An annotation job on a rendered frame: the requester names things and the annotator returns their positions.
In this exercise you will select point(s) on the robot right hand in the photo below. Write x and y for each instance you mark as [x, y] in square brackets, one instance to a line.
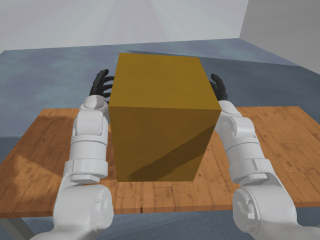
[218, 88]

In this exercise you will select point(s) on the table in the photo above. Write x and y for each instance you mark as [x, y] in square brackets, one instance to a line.
[31, 174]

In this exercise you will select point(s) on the left robot upper arm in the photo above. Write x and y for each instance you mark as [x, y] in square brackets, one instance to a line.
[80, 213]

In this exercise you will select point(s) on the robot left hand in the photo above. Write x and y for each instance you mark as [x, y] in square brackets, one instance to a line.
[98, 88]

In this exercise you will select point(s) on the carton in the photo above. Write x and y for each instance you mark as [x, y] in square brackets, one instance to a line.
[162, 112]

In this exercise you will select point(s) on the robot left forearm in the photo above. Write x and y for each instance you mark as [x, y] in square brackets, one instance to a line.
[89, 140]

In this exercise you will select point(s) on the right robot upper arm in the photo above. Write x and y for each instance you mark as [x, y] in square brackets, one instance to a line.
[267, 212]

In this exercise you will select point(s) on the robot right forearm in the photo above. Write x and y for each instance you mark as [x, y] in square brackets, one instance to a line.
[248, 166]

